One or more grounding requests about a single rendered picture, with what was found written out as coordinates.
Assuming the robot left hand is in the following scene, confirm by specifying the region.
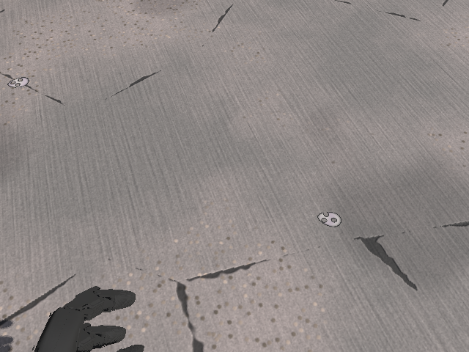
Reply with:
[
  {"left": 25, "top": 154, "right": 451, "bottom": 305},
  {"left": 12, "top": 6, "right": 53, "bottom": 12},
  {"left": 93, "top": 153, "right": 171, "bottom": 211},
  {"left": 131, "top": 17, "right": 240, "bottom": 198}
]
[{"left": 32, "top": 286, "right": 144, "bottom": 352}]

